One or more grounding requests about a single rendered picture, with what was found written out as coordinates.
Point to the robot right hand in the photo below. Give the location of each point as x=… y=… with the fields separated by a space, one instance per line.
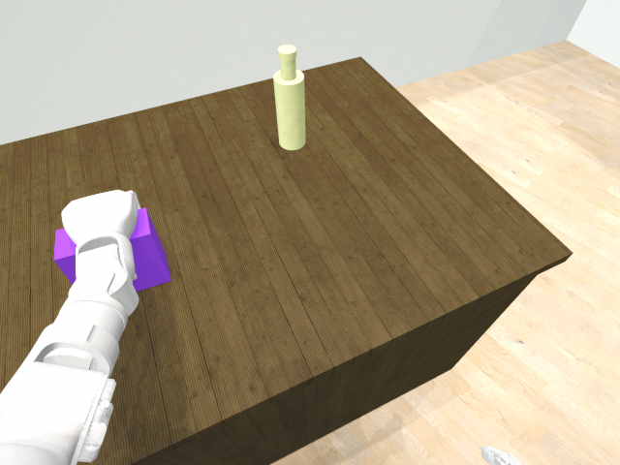
x=497 y=457

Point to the sponge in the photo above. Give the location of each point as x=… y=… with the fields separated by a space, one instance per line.
x=150 y=259

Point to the left robot forearm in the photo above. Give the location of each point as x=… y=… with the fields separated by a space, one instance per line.
x=88 y=328

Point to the robot left upper arm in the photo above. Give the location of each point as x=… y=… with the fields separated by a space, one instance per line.
x=57 y=415

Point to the robot left hand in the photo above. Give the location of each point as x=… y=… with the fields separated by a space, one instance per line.
x=114 y=211

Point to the table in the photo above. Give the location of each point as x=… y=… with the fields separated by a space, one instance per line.
x=308 y=287

